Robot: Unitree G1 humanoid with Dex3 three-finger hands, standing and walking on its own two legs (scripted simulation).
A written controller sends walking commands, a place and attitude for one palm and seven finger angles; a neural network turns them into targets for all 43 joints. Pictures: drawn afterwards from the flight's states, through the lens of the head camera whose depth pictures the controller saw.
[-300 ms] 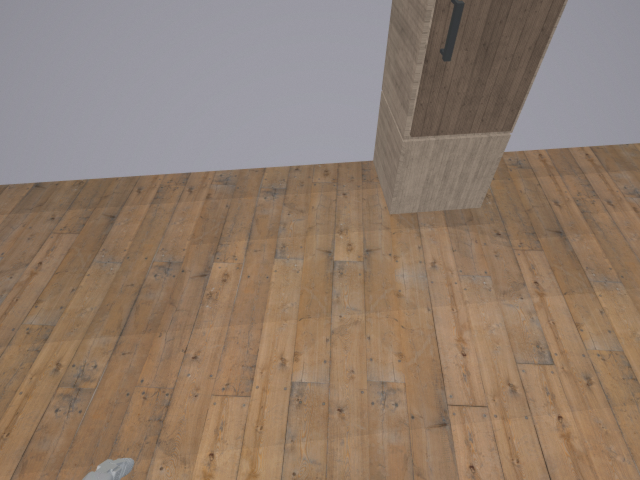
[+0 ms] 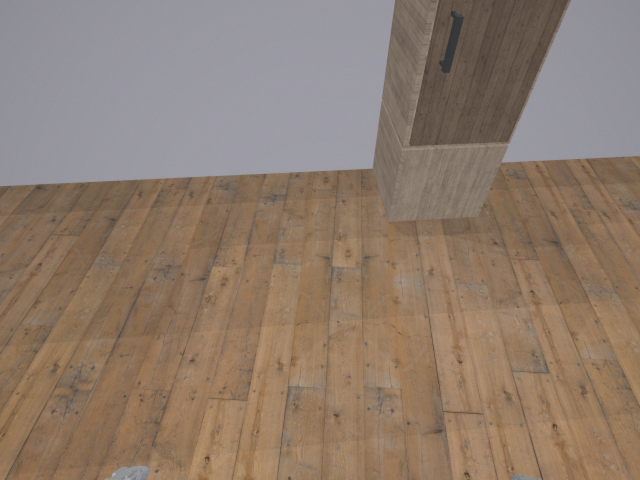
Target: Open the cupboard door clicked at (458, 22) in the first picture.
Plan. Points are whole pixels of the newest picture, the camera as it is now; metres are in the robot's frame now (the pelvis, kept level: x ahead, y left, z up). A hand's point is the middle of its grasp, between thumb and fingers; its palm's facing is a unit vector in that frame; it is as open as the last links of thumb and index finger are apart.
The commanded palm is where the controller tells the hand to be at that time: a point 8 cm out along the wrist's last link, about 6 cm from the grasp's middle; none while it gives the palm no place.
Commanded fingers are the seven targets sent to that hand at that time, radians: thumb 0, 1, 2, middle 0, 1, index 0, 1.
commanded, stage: stand and wait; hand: left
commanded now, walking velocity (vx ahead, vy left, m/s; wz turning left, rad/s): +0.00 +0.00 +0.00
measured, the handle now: (449, 42) +1.29 -0.31 +0.03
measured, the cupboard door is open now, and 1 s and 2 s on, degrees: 0 0 0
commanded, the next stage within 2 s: look at it before walking up in 0.52 s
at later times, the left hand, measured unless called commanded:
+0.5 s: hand out of the picture +0.05 +0.25 -0.15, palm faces -0.02 -0.94 -0.34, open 7.4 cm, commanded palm none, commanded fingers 0.00 0.90 0.90 -0.20 -0.30 -0.20 -0.30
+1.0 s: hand out of the picture +0.05 +0.25 -0.15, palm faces -0.02 -0.94 -0.33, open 7.4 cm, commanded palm none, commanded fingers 0.00 0.90 0.90 -0.20 -0.30 -0.20 -0.30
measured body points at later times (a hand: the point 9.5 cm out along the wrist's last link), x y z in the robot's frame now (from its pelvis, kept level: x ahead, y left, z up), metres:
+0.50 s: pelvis -0.02 +0.00 +0.00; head -0.01 +0.00 +0.45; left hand +0.05 +0.30 -0.13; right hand +0.06 -0.29 -0.13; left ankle -0.01 +0.13 -0.74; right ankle -0.01 -0.12 -0.74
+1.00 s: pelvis -0.02 +0.01 +0.00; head -0.01 +0.01 +0.45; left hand +0.05 +0.30 -0.13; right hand +0.06 -0.29 -0.13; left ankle -0.01 +0.13 -0.74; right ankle -0.01 -0.12 -0.74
